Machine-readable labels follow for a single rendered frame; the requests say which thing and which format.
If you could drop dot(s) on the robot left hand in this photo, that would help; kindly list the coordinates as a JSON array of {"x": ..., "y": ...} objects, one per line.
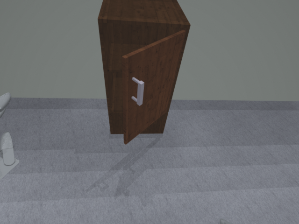
[{"x": 7, "y": 159}]

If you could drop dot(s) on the handle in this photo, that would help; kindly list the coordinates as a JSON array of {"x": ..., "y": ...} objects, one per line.
[{"x": 140, "y": 90}]

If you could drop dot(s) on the cupboard door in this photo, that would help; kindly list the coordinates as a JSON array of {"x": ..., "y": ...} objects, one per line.
[{"x": 156, "y": 65}]

